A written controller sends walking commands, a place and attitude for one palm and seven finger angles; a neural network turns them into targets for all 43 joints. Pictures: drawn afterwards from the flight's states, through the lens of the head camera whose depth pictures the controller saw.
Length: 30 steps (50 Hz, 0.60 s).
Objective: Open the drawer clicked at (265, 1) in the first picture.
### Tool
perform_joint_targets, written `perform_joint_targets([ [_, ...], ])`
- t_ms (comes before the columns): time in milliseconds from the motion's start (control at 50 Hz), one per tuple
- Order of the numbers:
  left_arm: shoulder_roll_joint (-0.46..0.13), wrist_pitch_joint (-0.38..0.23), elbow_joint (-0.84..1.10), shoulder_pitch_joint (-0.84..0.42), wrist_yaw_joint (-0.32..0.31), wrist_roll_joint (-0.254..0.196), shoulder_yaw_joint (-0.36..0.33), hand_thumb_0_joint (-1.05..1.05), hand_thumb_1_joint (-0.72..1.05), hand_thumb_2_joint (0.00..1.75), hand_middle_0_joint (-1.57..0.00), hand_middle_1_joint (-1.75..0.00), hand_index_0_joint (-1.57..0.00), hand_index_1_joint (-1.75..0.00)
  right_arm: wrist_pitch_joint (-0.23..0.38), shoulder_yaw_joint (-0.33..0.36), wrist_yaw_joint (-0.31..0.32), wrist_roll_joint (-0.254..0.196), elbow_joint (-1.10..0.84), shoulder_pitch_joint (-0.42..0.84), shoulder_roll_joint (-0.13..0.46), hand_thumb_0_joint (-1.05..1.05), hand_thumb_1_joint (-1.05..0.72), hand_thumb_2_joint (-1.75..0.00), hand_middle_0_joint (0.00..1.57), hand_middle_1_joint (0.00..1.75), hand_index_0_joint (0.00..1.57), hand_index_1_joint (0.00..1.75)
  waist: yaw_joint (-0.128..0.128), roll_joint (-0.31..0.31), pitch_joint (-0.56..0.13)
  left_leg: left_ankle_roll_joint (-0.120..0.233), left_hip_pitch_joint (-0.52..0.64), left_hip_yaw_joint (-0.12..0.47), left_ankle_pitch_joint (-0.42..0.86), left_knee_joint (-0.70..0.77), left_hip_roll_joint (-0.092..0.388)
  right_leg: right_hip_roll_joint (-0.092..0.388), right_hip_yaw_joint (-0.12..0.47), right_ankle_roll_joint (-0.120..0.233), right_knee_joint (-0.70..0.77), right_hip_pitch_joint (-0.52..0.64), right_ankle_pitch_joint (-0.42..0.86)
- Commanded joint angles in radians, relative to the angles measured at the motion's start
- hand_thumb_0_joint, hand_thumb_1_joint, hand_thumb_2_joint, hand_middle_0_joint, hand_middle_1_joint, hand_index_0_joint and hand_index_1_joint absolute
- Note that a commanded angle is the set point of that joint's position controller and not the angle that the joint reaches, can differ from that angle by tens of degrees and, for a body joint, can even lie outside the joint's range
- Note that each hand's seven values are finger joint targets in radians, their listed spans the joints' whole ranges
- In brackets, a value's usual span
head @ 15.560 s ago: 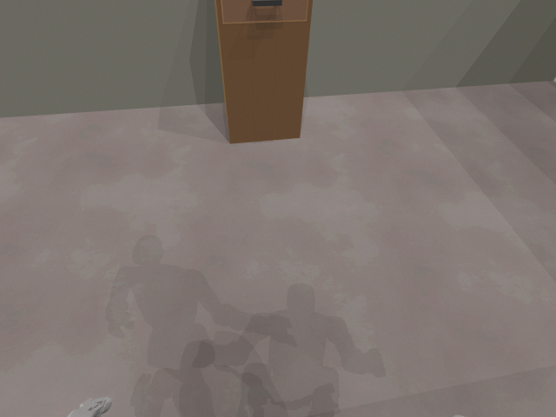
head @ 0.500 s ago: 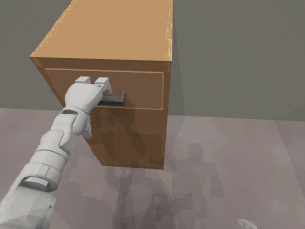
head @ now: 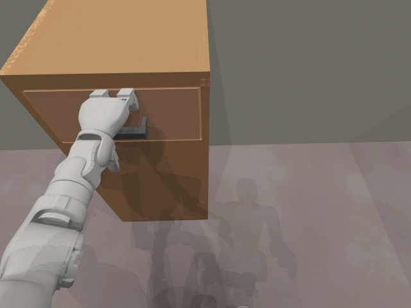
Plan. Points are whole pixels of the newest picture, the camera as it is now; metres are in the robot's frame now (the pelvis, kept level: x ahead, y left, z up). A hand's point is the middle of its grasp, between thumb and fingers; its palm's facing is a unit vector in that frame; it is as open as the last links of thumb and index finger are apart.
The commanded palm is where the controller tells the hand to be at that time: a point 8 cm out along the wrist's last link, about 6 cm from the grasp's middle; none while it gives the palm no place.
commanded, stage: move the hooked fingers above the handle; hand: left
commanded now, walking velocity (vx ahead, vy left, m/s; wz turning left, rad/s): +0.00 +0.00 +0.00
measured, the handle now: (121, 127) +0.52 +0.19 +0.01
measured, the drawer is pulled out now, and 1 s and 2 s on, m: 0.00 0.00 0.00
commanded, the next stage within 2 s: none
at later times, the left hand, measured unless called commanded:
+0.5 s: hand (94, 138) +0.45 +0.22 +0.05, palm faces -0.12 +0.01 -0.99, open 13.8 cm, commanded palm +0.45 +0.21 +0.12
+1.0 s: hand (113, 124) +0.47 +0.18 +0.07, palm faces -0.04 -0.01 -1.00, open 13.3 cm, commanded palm +0.45 +0.22 +0.12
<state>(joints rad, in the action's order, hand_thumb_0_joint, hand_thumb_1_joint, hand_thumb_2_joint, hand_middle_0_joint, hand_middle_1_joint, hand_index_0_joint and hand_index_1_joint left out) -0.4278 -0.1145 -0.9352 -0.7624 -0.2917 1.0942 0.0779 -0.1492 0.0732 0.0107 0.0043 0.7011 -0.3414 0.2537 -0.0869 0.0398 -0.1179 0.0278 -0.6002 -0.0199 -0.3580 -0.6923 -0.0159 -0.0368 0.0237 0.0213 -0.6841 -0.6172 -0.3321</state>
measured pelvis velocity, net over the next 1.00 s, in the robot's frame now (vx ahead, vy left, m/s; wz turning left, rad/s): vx -0.02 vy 0.00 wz -0.02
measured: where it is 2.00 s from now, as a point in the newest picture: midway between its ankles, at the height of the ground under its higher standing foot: outside the picture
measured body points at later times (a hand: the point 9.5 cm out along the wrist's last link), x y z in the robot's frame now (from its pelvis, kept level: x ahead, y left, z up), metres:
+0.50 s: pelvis -0.01 +0.00 +0.00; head +0.06 -0.01 +0.45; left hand +0.45 +0.22 +0.11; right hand +0.03 -0.28 -0.12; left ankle -0.02 +0.10 -0.72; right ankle -0.01 -0.11 -0.72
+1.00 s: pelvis -0.02 +0.00 +0.00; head +0.04 -0.02 +0.45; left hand +0.46 +0.18 +0.13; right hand +0.03 -0.25 -0.13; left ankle -0.02 +0.10 -0.72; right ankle -0.01 -0.11 -0.72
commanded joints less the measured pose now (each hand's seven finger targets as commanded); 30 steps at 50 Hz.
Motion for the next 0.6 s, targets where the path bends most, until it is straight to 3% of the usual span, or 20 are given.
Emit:
perform_joint_targets([
  [0, -0.358, 0.096, 0.168, -0.537, -0.101, -0.003, -0.158, 0.00, -0.50, 0.30, -0.30, -1.20, -0.30, -1.20, 0.025, 0.038, 0.001, -0.001, -0.081, -0.049, 0.142, 0.00, -0.90, -0.90, 0.20, 0.30, 0.20, 0.30, 0.019, 0.007, -0.442, 0.010, 0.195, -0.012, 0.436, 0.049, -0.013, -0.010, -0.018, 0.023, 0.048, 0.257, 0.396],
  [40, -0.397, 0.120, 0.139, -0.551, -0.095, -0.007, -0.170, 0.00, -0.50, 0.30, -0.30, -1.20, -0.30, -1.20, 0.023, 0.033, 0.009, -0.009, -0.084, -0.042, 0.146, 0.00, -0.90, -0.90, 0.20, 0.30, 0.20, 0.30, 0.012, -0.023, -0.433, 0.014, 0.163, -0.018, 0.378, 0.063, -0.016, -0.005, -0.008, 0.014, 0.063, 0.286, 0.375],
  [100, -0.393, 0.142, 0.109, -0.546, -0.071, -0.014, -0.154, 0.00, -0.50, 0.30, -0.30, -1.20, -0.30, -1.20, 0.025, 0.027, 0.020, -0.015, -0.090, -0.031, 0.146, 0.00, -0.90, -0.90, 0.20, 0.30, 0.20, 0.30, 0.012, -0.037, -0.417, 0.019, 0.166, -0.024, 0.335, 0.084, -0.016, -0.001, -0.004, 0.011, 0.086, 0.301, 0.348],
  [120, -0.419, 0.139, 0.096, -0.556, -0.058, -0.015, -0.168, 0.00, -0.50, 0.30, -0.30, -1.20, -0.30, -1.20, 0.024, 0.023, 0.025, -0.016, -0.090, -0.028, 0.148, 0.00, -0.90, -0.90, 0.20, 0.30, 0.20, 0.30, 0.009, -0.049, -0.404, 0.021, 0.157, -0.024, 0.324, 0.089, -0.015, 0.002, 0.000, 0.010, 0.094, 0.311, 0.341],
  [160, -0.412, 0.137, 0.068, -0.530, -0.031, -0.019, -0.150, 0.00, -0.50, 0.30, -0.30, -1.20, -0.30, -1.20, 0.027, 0.019, 0.033, -0.022, -0.095, -0.027, 0.149, 0.00, -0.90, -0.90, 0.20, 0.30, 0.20, 0.30, 0.009, -0.048, -0.375, 0.022, 0.148, -0.026, 0.297, 0.100, -0.014, 0.005, 0.002, 0.008, 0.102, 0.307, 0.326],
  [240, -0.416, 0.098, 0.079, -0.477, 0.010, -0.028, -0.154, 0.00, -0.50, 0.30, -0.30, -1.20, -0.30, -1.20, 0.033, 0.016, 0.047, -0.024, -0.119, -0.021, 0.146, 0.00, -0.90, -0.90, 0.20, 0.30, 0.20, 0.30, 0.023, -0.049, -0.381, 0.025, 0.152, -0.035, 0.290, 0.106, -0.015, 0.011, 0.014, 0.005, 0.113, 0.338, 0.336],
  [280, -0.377, 0.081, 0.074, -0.452, 0.027, -0.023, -0.118, 0.00, -0.50, 0.30, -0.30, -1.20, -0.30, -1.20, 0.039, 0.016, 0.048, -0.026, -0.121, -0.023, 0.148, 0.00, -0.90, -0.90, 0.20, 0.30, 0.20, 0.30, 0.017, -0.039, -0.335, 0.023, 0.151, -0.035, 0.269, 0.108, -0.012, 0.011, 0.011, 0.007, 0.121, 0.299, 0.307],
  [340, -0.259, 0.060, 0.062, -0.447, 0.061, -0.025, -0.017, 0.00, -0.50, 0.30, -0.30, -1.20, -0.30, -1.20, 0.051, 0.022, 0.045, -0.029, -0.122, -0.037, 0.150, 0.00, -0.90, -0.90, 0.20, 0.30, 0.20, 0.30, -0.016, -0.050, -0.278, 0.025, 0.170, -0.030, 0.248, 0.099, -0.008, 0.008, 0.008, 0.007, 0.133, 0.229, 0.268],
  [360, -0.216, 0.052, 0.078, -0.445, 0.072, -0.035, 0.014, 0.00, -0.50, 0.30, -0.30, -1.20, -0.30, -1.20, 0.054, 0.026, 0.043, -0.030, -0.120, -0.044, 0.151, 0.00, -0.90, -0.90, 0.20, 0.30, 0.20, 0.30, -0.024, -0.046, -0.272, 0.024, 0.188, -0.027, 0.244, 0.095, -0.008, 0.006, 0.006, 0.008, 0.138, 0.206, 0.255],
  [420, -0.172, 0.003, 0.156, -0.516, 0.095, -0.068, 0.043, 0.00, -0.50, 0.30, -0.30, -1.20, -0.30, -1.20, 0.061, 0.035, 0.041, -0.023, -0.112, -0.062, 0.149, 0.00, -0.90, -0.90, 0.20, 0.30, 0.20, 0.30, -0.050, -0.056, -0.297, 0.029, 0.228, -0.010, 0.259, 0.076, -0.007, 0.006, 0.007, 0.009, 0.135, 0.180, 0.249],
  [480, -0.172, -0.053, 0.258, -0.616, 0.073, -0.069, 0.041, 0.00, -0.50, 0.30, -0.30, -1.20, -0.30, -1.20, 0.068, 0.044, 0.038, -0.013, -0.094, -0.076, 0.146, 0.00, -0.90, -0.90, 0.20, 0.30, 0.20, 0.30, -0.052, 0.031, -0.357, 0.024, 0.282, 0.010, 0.285, 0.052, -0.010, 0.000, 0.007, 0.015, 0.110, 0.123, 0.229],
  [520, -0.258, -0.069, 0.275, -0.648, 0.031, -0.058, -0.032, 0.00, -0.50, 0.30, -0.30, -1.20, -0.30, -1.20, 0.068, 0.045, 0.035, -0.005, -0.077, -0.087, 0.154, 0.00, -0.90, -0.90, 0.20, 0.30, 0.20, 0.30, -0.045, 0.037, -0.390, 0.020, 0.277, 0.026, 0.322, 0.037, -0.011, -0.005, -0.003, 0.022, 0.086, 0.116, 0.242],
  [560, -0.293, -0.060, 0.257, -0.670, -0.027, -0.035, -0.070, 0.00, -0.50, 0.30, -0.30, -1.20, -0.30, -1.20, 0.070, 0.044, 0.027, 0.000, -0.068, -0.087, 0.149, 0.00, -0.90, -0.90, 0.20, 0.30, 0.20, 0.30, -0.037, 0.070, -0.416, 0.013, 0.272, 0.030, 0.342, 0.026, -0.013, -0.009, -0.013, 0.024, 0.062, 0.096, 0.245],
  [580, -0.333, -0.045, 0.236, -0.655, -0.058, -0.025, -0.117, 0.00, -0.50, 0.30, -0.30, -1.20, -0.30, -1.20, 0.069, 0.041, 0.022, 0.004, -0.065, -0.085, 0.149, 0.00, -0.90, -0.90, 0.20, 0.30, 0.20, 0.30, -0.020, 0.078, -0.428, 0.009, 0.255, 0.028, 0.364, 0.023, -0.013, -0.012, -0.021, 0.027, 0.047, 0.104, 0.256],
])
